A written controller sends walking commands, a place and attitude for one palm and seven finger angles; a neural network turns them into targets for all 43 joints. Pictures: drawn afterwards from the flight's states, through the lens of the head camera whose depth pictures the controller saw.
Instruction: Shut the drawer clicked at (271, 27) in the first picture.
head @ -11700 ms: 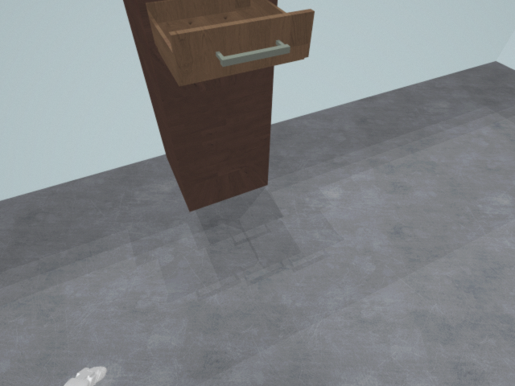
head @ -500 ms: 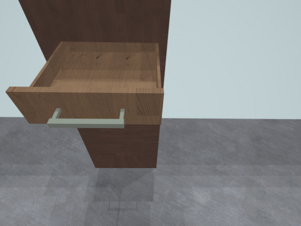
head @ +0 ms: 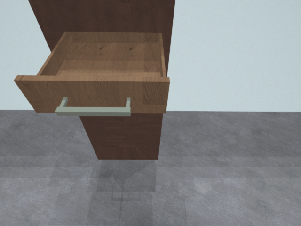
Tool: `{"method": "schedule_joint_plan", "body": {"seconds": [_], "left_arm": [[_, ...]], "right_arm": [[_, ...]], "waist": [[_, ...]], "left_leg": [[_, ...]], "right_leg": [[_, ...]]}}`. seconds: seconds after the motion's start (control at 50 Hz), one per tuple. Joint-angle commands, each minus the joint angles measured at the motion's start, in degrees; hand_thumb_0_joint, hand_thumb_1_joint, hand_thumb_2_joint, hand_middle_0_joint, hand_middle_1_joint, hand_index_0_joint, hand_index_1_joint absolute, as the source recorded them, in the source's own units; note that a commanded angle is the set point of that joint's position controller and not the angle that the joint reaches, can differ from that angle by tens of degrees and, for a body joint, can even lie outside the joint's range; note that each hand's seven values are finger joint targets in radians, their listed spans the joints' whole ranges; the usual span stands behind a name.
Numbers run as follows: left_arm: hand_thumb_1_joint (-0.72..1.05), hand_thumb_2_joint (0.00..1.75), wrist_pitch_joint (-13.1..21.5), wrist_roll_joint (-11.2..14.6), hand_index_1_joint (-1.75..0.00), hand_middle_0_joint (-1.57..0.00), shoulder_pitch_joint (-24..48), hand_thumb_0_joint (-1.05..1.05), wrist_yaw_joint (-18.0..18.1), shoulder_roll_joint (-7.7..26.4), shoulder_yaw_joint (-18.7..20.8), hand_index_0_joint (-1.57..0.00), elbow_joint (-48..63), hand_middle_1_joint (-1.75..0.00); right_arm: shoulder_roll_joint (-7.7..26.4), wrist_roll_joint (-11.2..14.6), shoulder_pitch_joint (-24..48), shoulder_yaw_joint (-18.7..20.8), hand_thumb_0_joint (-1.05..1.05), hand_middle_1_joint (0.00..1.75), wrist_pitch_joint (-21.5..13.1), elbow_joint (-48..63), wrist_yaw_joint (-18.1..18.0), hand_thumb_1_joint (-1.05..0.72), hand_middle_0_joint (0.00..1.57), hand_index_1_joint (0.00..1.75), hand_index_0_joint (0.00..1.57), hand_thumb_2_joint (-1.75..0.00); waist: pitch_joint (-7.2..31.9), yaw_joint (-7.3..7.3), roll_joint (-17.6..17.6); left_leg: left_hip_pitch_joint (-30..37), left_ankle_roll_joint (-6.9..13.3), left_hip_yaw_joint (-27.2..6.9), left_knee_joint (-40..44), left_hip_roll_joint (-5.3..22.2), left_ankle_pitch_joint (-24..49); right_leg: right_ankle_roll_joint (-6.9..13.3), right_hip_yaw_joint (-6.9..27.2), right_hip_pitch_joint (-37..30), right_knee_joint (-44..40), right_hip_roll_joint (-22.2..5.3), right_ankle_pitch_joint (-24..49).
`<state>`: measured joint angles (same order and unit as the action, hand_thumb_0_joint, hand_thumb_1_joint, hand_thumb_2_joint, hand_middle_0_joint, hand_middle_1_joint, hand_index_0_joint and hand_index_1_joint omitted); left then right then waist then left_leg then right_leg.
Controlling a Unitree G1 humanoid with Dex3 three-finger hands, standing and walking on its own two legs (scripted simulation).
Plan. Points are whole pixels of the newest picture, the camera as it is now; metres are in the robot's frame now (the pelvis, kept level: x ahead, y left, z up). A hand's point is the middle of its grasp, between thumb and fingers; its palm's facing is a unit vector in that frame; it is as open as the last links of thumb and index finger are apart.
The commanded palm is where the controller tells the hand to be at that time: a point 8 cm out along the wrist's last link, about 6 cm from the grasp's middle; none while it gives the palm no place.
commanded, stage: come to a stop and stand still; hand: left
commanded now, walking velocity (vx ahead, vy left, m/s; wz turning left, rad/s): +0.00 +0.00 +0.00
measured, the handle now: (95, 106) +0.38 +0.17 +0.12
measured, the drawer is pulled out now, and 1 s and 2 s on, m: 0.25 0.25 0.25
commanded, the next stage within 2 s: look again from close up in 0.68 s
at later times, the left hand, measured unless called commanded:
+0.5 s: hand out of the picture -0.09 +0.19 -0.17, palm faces +0.06 -0.98 -0.17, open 7.4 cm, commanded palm none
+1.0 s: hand out of the picture -0.06 +0.20 -0.18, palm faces +0.07 -0.99 -0.14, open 7.3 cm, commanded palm none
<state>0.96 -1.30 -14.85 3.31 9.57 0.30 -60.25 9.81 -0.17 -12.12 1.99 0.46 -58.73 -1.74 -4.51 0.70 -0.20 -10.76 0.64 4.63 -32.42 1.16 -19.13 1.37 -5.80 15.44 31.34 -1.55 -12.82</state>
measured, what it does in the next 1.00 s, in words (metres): shifts its weight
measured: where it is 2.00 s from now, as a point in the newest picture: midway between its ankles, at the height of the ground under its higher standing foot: outside the picture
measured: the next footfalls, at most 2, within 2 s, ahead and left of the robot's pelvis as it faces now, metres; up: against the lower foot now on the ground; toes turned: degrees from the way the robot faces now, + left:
right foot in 1.08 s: +0.01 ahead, -0.10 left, +0.00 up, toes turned +3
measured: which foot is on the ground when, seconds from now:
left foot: down 0.00-1.00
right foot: down 0.00-0.94, up 0.96-1.00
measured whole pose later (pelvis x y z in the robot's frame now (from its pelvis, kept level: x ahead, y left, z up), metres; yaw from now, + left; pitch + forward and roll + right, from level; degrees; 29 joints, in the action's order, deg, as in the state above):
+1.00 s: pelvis -0.07 +0.04 +0.00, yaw +2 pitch -3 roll -1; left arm -1.3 -1.8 -17.3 1.5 8.0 1.4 -59.9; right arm 7.4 -1.4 -17.6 1.1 0.5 -61.8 -1.1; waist -1.7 0.3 1.4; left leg -16.0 5.1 4.3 -30.7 -2.3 -11.9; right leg 0.8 1.2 19.8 35.2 0.1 -16.5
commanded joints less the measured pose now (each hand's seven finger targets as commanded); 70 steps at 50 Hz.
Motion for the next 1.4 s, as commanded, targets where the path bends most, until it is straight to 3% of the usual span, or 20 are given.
{"method": "schedule_joint_plan", "body": {"seconds": [0.0,0.06,0.22,0.3,0.38,0.44,0.52,0.6,0.66,0.72,0.76,0.82,0.9,0.98,1.04,1.08,1.1,1.14,1.32,1.38], "left_arm": [[0.90,0.90,-1.32,0.24,-0.30,-0.20,1.21,0.00,-0.44,6.88,1.20,-0.20,5.42,-0.30],[0.90,0.90,-2.21,-0.39,-0.30,-0.20,-3.28,0.00,-1.07,5.52,1.04,-0.20,5.07,-0.30],[0.90,0.90,-2.07,-0.46,-0.30,-0.20,-7.94,0.00,-1.62,4.50,1.11,-0.20,5.21,-0.30],[0.90,0.90,-1.13,-0.30,-0.30,-0.20,-6.43,0.00,-1.49,5.21,1.11,-0.20,5.72,-0.30],[0.90,0.90,-0.53,0.12,-0.30,-0.20,-4.34,0.00,-1.46,6.32,1.26,-0.20,5.56,-0.30],[0.90,0.90,-0.63,0.21,-0.30,-0.20,-5.18,0.00,-1.71,5.07,1.28,-0.20,4.58,-0.30],[0.90,0.90,-1.42,-0.31,-0.30,-0.20,-10.52,0.00,-1.93,2.15,1.25,-0.20,2.34,-0.30],[0.90,0.90,-1.76,-0.53,-0.30,-0.20,-13.57,0.00,-1.95,0.75,1.14,-0.20,1.08,-0.30],[0.90,0.90,-1.22,-0.56,-0.30,-0.20,-13.09,0.00,-1.71,1.54,1.03,-0.20,1.16,-0.30],[0.90,0.90,-0.47,-0.22,-0.30,-0.20,-8.75,0.00,-1.50,3.66,1.06,-0.20,2.44,-0.30],[0.90,0.90,-0.31,0.23,-0.30,-0.20,-4.50,0.00,-1.26,4.84,1.59,-0.20,3.40,-0.30],[0.90,0.90,-0.57,0.42,-0.30,-0.20,-1.35,0.00,-1.36,5.03,2.13,-0.20,4.31,-0.30],[0.90,0.90,-1.12,0.09,-0.30,-0.20,-6.44,0.00,-1.79,2.02,1.71,-0.20,3.47,-0.30],[0.90,0.90,-1.82,-0.43,-0.30,-0.20,-10.19,0.00,-2.04,0.43,1.36,-0.20,1.58,-0.30],[0.90,0.90,-0.42,0.02,-0.30,-0.20,-8.63,0.00,-1.68,0.79,0.76,-0.20,1.80,-0.30],[0.90,0.90,0.27,0.30,-0.30,-0.20,-8.03,0.00,-1.35,1.98,0.42,-0.20,1.76,-0.30],[0.90,0.90,0.33,0.34,-0.30,-0.20,-8.05,0.00,-1.36,2.60,0.40,-0.20,1.60,-0.30],[0.90,0.90,0.50,0.32,-0.30,-0.20,-6.84,0.00,-1.42,2.61,0.38,-0.20,1.61,-0.30],[0.90,0.90,0.39,0.06,-0.30,-0.20,-7.99,0.00,-1.41,2.73,0.09,-0.20,0.80,-0.30],[0.90,0.90,0.27,-0.19,-0.30,-0.20,-9.69,0.00,-1.82,2.62,0.31,-0.20,0.22,-0.30]], "right_arm": [[4.67,-1.14,-6.45,0.23,0.00,0.30,-0.49,2.96,0.80,-0.90,0.20,0.30,0.20,-0.90],[7.76,-1.38,-1.59,0.55,0.00,0.30,-0.44,5.68,1.28,-0.90,0.20,0.30,0.20,-0.90],[8.23,-1.13,-0.04,0.41,0.00,0.30,-0.02,5.87,1.33,-0.90,0.20,0.30,0.20,-0.90],[6.92,-1.14,-3.45,0.40,0.00,0.30,0.30,4.76,1.36,-0.90,0.20,0.30,0.20,-0.90],[4.82,-1.17,-8.66,0.09,0.00,0.30,0.27,2.16,1.27,-0.90,0.20,0.30,0.20,-0.90],[5.14,-1.20,-8.83,0.11,0.00,0.30,-0.23,1.31,1.01,-0.90,0.20,0.30,0.20,-0.90],[7.14,-0.92,-3.12,0.48,0.00,0.30,-0.56,1.95,0.75,-0.90,0.20,0.30,0.20,-0.90],[7.06,-0.77,-0.20,0.42,0.00,0.30,-0.39,1.99,0.67,-0.90,0.20,0.30,0.20,-0.90],[6.17,-0.80,-1.34,0.33,0.00,0.30,-0.09,1.67,0.87,-0.90,0.20,0.30,0.20,-0.90],[4.15,-0.80,-6.12,0.26,0.00,0.30,0.61,0.92,1.05,-0.90,0.20,0.30,0.20,-0.90],[2.68,-0.84,-10.47,0.39,0.00,0.30,0.78,-0.89,0.88,-0.90,0.20,0.30,0.20,-0.90],[1.91,-0.88,-13.61,0.36,0.00,0.30,0.25,-2.07,0.77,-0.90,0.20,0.30,0.20,-0.90],[5.62,-1.19,-5.41,0.37,0.00,0.30,-1.62,0.40,0.24,-0.90,0.20,0.30,0.20,-0.90],[5.94,-0.83,-0.44,0.17,0.00,0.30,-1.35,1.52,0.23,-0.90,0.20,0.30,0.20,-0.90],[4.39,-0.86,-3.99,-0.25,0.00,0.30,-1.47,0.12,0.26,-0.90,0.20,0.30,0.20,-0.90],[3.09,-0.59,-6.22,-0.57,0.00,0.30,-1.70,-0.82,0.51,-0.90,0.20,0.30,0.20,-0.90],[3.43,-0.56,-7.00,-0.46,0.00,0.30,-1.92,-1.03,0.64,-0.90,0.20,0.30,0.20,-0.90],[4.88,-0.61,-6.64,-0.10,0.00,0.30,-1.77,-1.11,0.65,-0.90,0.20,0.30,0.20,-0.90],[4.87,-0.58,-5.90,-0.40,0.00,0.30,-1.38,-2.01,0.82,-0.90,0.20,0.30,0.20,-0.90],[5.74,-0.93,-6.61,-0.11,0.00,0.30,-1.21,-2.39,0.79,-0.90,0.20,0.30,0.20,-0.90]], "waist": [[-1.21,1.07,-3.78],[-6.62,-2.02,-5.50],[-2.13,-3.28,-1.65],[-2.60,-0.95,5.26],[-0.81,1.76,6.65],[0.10,1.47,1.44],[0.29,-2.32,-6.47],[-0.46,-3.84,-4.66],[-3.35,-2.96,-0.78],[-4.82,0.48,8.73],[-1.54,3.07,12.27],[1.88,4.18,8.27],[-1.06,-1.36,-10.25],[-2.63,-4.24,-5.75],[-3.75,-2.29,0.09],[-2.23,-0.81,-0.60],[0.51,-0.39,-2.35],[2.67,-0.18,2.48],[-0.63,-0.38,-0.61],[0.92,-0.39,-0.37]], "left_leg": [[-5.27,1.28,-7.74,11.56,5.33,-3.77],[-21.05,3.43,-13.11,21.83,8.05,-19.63],[-20.59,4.55,-12.98,20.08,7.39,-19.48],[-12.39,3.05,-10.11,13.66,2.93,-14.92],[-2.63,2.15,-7.20,7.25,0.49,-6.65],[-4.38,2.28,-9.34,10.92,2.07,-10.38],[-18.03,4.41,-14.99,21.17,8.08,-20.26],[-21.37,5.07,-14.30,20.31,8.02,-20.55],[-18.88,3.66,-12.79,16.42,4.59,-19.38],[-8.95,1.89,-8.38,5.58,-0.51,-10.83],[1.47,0.83,-4.52,-4.72,-2.47,-1.88],[6.04,0.86,-5.05,-2.06,-1.57,-0.55],[-14.69,4.03,-19.88,23.31,9.87,-19.35],[-21.85,6.49,-17.90,24.28,10.79,-17.21],[-14.18,4.00,-15.27,19.04,6.57,-10.09],[-7.55,2.66,-13.23,16.90,4.41,-1.62],[-4.64,2.23,-13.34,17.41,4.54,-1.63],[-3.51,2.23,-13.32,17.19,5.58,-3.50],[-5.96,1.97,-12.77,19.01,5.10,-6.70],[-4.99,2.55,-13.21,18.97,5.76,-13.48]], "right_leg": [[1.29,7.16,4.61,-7.61,-5.15,-12.88],[-0.25,2.89,-3.18,0.62,-1.06,-7.60],[-0.38,4.90,-6.02,2.98,-0.62,-6.35],[0.89,11.60,3.34,-8.05,-2.52,-16.30],[2.26,15.86,12.22,-13.76,-5.02,-22.29],[1.23,13.43,10.50,-10.57,-2.94,-18.99],[-0.46,6.77,-3.36,4.44,1.16,-6.44],[-0.44,7.19,-5.97,5.75,1.07,-5.39],[0.48,11.91,-1.15,-2.53,-0.08,-10.62],[2.62,20.98,12.87,-15.70,-4.96,-27.45],[4.01,22.87,19.40,-20.66,-8.20,-30.00],[2.69,17.44,19.79,-16.88,-6.27,-24.00],[-0.02,7.61,1.23,2.08,1.25,-7.10],[-0.31,6.60,-4.95,8.51,0.50,-4.06],[0.72,10.68,-2.57,-6.60,-1.24,-3.06],[1.93,12.97,0.46,-10.20,-3.53,-2.42],[1.69,12.38,0.62,-9.69,-3.38,-2.75],[0.94,11.27,0.02,-9.56,-2.51,-3.56],[0.59,11.30,1.01,-10.98,-2.68,-6.03],[0.80,10.11,1.53,-9.30,-1.23,-12.70]]}}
